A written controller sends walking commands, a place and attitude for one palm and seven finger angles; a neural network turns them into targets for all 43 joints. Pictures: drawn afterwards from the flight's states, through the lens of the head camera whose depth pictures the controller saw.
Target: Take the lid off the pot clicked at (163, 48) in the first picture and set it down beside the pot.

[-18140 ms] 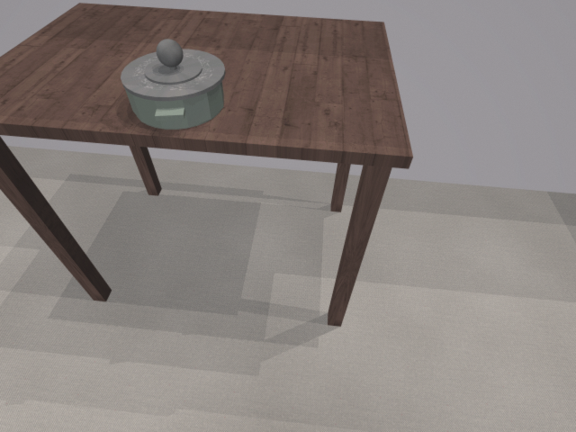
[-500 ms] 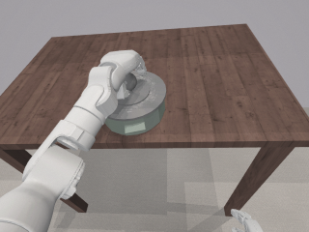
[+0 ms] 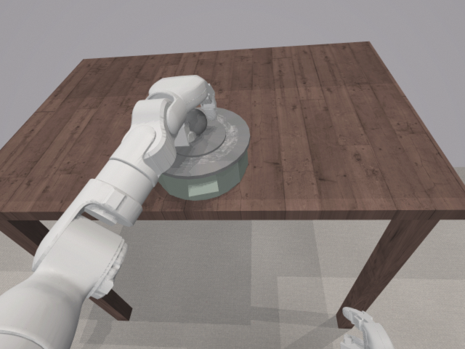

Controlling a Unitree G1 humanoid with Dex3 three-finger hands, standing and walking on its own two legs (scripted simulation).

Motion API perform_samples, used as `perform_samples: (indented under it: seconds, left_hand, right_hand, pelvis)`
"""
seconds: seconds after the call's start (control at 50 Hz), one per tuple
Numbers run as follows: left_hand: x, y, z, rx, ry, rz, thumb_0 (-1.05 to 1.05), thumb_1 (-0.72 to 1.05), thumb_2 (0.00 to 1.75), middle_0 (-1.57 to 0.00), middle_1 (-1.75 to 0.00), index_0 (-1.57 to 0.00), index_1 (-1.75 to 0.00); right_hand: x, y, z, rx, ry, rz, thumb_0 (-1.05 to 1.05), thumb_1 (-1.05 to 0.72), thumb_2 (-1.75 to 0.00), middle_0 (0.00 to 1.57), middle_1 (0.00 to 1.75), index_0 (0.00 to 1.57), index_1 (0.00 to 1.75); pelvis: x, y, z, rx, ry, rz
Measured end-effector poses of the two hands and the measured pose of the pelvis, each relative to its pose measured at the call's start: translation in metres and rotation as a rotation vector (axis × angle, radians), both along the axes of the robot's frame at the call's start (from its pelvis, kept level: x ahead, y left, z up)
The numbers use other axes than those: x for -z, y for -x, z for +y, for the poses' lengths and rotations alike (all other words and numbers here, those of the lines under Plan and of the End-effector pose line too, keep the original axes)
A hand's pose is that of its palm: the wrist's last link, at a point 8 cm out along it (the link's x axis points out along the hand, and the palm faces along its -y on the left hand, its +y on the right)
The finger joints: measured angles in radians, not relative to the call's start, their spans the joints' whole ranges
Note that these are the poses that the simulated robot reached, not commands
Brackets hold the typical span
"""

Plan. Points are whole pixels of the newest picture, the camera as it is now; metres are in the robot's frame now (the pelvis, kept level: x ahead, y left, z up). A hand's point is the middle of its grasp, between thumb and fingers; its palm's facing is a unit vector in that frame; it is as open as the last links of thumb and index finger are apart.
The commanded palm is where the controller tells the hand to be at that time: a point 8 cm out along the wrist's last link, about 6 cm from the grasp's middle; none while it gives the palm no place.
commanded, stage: close the fingers and squeeze the knob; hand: left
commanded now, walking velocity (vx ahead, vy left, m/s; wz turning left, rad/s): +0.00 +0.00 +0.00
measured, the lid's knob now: (193, 122) +0.47 +0.08 +0.17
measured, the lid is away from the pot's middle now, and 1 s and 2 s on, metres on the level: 0.00 0.00 0.02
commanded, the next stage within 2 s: lift the lid straight up in 0.84 s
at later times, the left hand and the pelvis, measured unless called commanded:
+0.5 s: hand (185, 125) +0.44 +0.08 +0.19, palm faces -0.22 -0.06 -0.97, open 7.9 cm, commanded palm +0.42 +0.10 +0.25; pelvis +0.00 +0.00 +0.00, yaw +0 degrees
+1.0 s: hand (185, 126) +0.44 +0.08 +0.19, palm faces -0.22 -0.05 -0.98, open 7.9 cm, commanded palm +0.41 +0.09 +0.25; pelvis +0.00 +0.00 +0.00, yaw +0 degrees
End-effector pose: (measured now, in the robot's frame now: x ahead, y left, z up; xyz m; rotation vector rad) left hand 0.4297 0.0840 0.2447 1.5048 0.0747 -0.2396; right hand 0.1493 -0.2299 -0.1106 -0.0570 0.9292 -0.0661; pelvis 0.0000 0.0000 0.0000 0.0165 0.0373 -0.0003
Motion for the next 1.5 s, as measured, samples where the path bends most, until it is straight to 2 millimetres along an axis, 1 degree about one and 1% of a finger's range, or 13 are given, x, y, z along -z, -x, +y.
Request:
perform_samples:
  seconds: [0.16, 0.32, 0.54, 0.84, 1.02, 1.16, 1.5]
  left_hand:
    - [0.001, 0.002, 0.001, 0.0, 0.001, 0.008, 0.0, 0.08, 1.13, -0.72, -0.71, -0.73, -0.72]
    - [0.002, 0.0, 0.003, -0.002, 0.01, 0.018, 0.0, 0.11, 1.03, -0.7, -0.78, -0.7, -0.77]
    - [0.002, 0.0, 0.005, -0.005, 0.013, 0.017, 0.0, 0.11, 1.03, -0.71, -0.78, -0.71, -0.77]
    - [0.003, 0.003, 0.005, 0.002, 0.006, 0.01, 0.0, 0.11, 1.04, -0.71, -0.77, -0.71, -0.78]
    - [0.002, 0.003, 0.003, 0.005, -0.006, 0.012, 0.0, 0.11, 1.04, -0.72, -0.77, -0.71, -0.78]
    - [-0.004, 0.001, 0.0, 0.02, -0.02, 0.009, 0.0, 0.11, 1.04, -0.72, -0.76, -0.71, -0.78]
    - [-0.032, -0.004, -0.011, 0.044, -0.006, -0.041, 0.0, 0.1, 1.04, -0.72, -0.77, -0.72, -0.77]
  right_hand:
    - [0.004, 0.014, -0.007, 0.018, 0.011, 0.026, 0.01, -0.9, -0.9, 0.2, 0.3, 0.19, 0.3]
    - [0.003, 0.018, -0.012, 0.033, 0.025, 0.027, 0.01, -0.9, -0.9, 0.2, 0.3, 0.19, 0.3]
    - [0.0, 0.014, -0.012, 0.031, 0.031, 0.01, 0.01, -0.9, -0.9, 0.2, 0.3, 0.19, 0.3]
    - [-0.001, 0.003, -0.003, 0.008, 0.012, -0.003, 0.01, -0.9, -0.9, 0.2, 0.3, 0.19, 0.3]
    - [-0.001, 0.0, 0.001, -0.005, 0.01, -0.003, 0.01, -0.9, -0.9, 0.2, 0.3, 0.19, 0.3]
    - [0.0, 0.001, 0.002, -0.006, 0.009, -0.007, 0.01, -0.9, -0.9, 0.2, 0.3, 0.19, 0.3]
    - [0.003, 0.006, -0.001, -0.004, 0.008, 0.002, 0.01, -0.9, -0.9, 0.2, 0.3, 0.19, 0.3]
  pelvis:
    - [0.0, 0.002, -0.001, 0.005, 0.0, -0.006]
    - [0.0, 0.003, -0.002, 0.008, 0.0, -0.007]
    - [0.0, 0.002, -0.001, 0.007, 0.001, -0.006]
    - [-0.001, 0.0, 0.001, 0.002, 0.002, -0.008]
    - [-0.001, 0.001, 0.002, -0.003, 0.002, -0.006]
    - [-0.001, 0.0, 0.002, -0.005, 0.001, -0.008]
    - [-0.001, 0.0, 0.001, 0.0, -0.001, -0.004]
